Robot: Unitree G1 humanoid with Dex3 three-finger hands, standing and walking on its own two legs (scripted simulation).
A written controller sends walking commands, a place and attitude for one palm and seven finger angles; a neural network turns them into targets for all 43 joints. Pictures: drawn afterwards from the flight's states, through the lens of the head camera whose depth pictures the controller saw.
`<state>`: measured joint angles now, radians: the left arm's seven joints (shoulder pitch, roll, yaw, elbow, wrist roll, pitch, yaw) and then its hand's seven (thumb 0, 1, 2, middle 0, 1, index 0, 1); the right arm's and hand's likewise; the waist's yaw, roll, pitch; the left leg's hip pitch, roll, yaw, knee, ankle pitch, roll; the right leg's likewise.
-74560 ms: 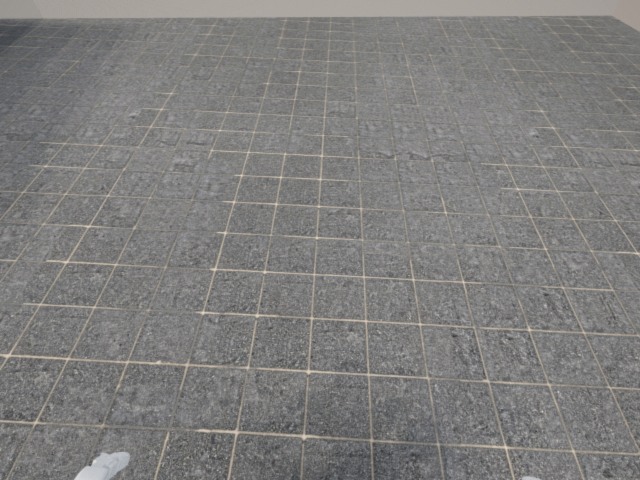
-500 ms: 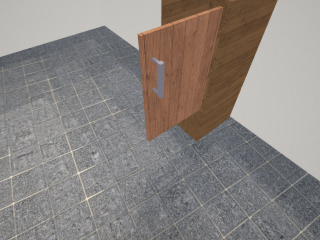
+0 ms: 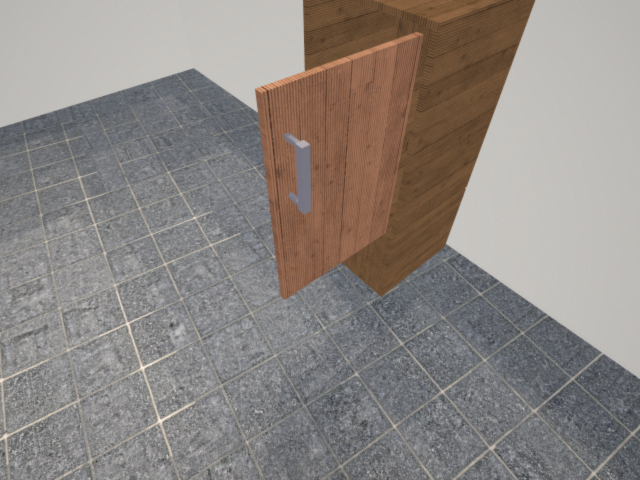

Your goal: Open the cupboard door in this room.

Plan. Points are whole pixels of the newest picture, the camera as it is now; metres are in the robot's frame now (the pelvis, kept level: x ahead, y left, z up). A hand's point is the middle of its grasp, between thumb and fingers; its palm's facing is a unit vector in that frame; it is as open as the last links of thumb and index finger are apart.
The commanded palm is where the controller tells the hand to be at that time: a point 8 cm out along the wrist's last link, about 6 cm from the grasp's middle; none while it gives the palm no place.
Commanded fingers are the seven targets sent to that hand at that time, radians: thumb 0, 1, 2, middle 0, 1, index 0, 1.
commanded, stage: look to check the result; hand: left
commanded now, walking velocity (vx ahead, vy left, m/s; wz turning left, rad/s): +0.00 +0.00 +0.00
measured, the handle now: (297, 174) +0.64 +0.07 +0.01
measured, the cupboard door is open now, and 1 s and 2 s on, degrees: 89 89 89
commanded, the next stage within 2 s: stand and wait in 0.56 s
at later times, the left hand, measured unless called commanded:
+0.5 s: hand out of the picture +0.02 +0.17 -0.17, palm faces +0.02 -0.97 -0.23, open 7.4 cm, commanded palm none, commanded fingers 0.00 0.90 0.90 -0.20 -0.30 -0.20 -0.30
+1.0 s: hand out of the picture +0.05 +0.18 -0.17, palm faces +0.01 -0.97 -0.24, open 7.4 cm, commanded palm none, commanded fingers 0.00 0.90 0.90 -0.20 -0.30 -0.20 -0.30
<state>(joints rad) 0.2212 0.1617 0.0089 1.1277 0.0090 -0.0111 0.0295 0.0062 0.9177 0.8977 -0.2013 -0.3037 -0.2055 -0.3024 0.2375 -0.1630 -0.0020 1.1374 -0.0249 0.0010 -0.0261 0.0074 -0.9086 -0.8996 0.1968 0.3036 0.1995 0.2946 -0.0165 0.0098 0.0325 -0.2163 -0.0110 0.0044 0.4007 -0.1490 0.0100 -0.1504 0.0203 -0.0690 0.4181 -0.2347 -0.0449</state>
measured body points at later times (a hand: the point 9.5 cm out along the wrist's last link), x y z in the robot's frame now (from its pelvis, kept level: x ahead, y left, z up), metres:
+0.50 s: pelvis +0.02 -0.01 +0.00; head +0.03 -0.02 +0.45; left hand +0.02 +0.23 -0.15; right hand +0.04 -0.25 -0.16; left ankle +0.04 +0.11 -0.74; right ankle +0.00 -0.09 -0.74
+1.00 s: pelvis +0.03 -0.02 +0.00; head +0.04 -0.02 +0.45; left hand +0.05 +0.23 -0.15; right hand +0.04 -0.26 -0.16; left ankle +0.04 +0.11 -0.74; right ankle +0.00 -0.09 -0.74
